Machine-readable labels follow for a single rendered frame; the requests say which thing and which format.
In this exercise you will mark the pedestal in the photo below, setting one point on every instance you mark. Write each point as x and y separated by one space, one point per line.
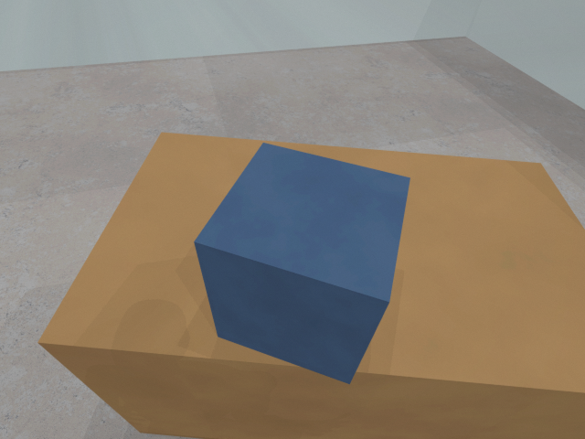
483 336

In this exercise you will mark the carton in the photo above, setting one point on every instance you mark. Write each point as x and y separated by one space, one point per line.
299 258

